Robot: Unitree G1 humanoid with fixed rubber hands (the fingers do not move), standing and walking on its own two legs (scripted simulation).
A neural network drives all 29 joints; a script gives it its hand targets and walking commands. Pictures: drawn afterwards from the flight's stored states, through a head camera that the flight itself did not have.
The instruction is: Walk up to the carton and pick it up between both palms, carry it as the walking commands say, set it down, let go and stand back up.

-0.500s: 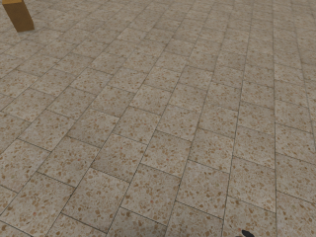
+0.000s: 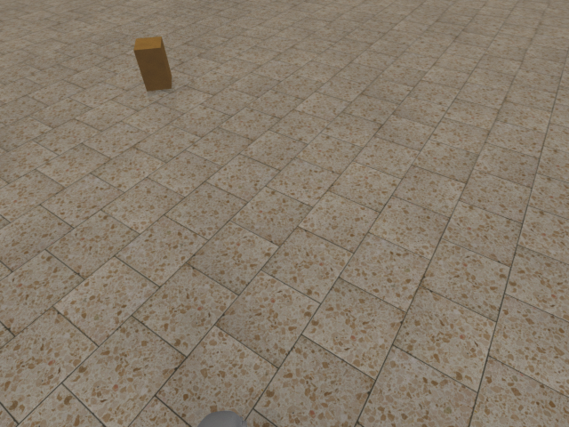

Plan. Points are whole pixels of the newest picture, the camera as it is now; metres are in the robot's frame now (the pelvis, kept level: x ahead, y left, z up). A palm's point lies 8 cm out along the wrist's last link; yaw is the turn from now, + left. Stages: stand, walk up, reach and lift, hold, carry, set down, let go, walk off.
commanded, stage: walk up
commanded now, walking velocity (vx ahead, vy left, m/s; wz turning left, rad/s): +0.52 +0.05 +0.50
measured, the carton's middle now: (154, 64) +2.61 +1.05 -0.63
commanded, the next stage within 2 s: none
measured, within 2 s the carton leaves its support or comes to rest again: neither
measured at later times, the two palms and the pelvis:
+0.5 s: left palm (104, 356) +0.27 +0.33 -0.14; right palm (366, 343) +0.30 -0.13 -0.14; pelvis +0.22 +0.08 -0.01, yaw +11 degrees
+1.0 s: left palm (140, 289) +0.40 +0.31 -0.13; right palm (358, 220) +0.61 -0.16 -0.15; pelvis +0.49 +0.08 +0.00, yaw +18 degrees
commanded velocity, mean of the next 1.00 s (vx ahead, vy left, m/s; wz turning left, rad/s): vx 0.51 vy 0.05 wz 0.33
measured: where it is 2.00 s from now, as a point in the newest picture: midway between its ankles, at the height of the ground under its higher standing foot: (215, 264)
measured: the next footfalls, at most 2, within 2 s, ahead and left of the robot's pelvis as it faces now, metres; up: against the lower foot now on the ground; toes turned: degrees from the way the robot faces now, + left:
left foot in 0.24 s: +0.25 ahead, +0.17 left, +0.00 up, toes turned +15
right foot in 0.72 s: +0.52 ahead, -0.02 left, +0.00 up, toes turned +7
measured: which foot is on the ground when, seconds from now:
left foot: up 0.00-0.22, down 0.24-0.74, up 0.76-1.00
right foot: down 0.00-0.26, up 0.28-0.70, down 0.72-1.00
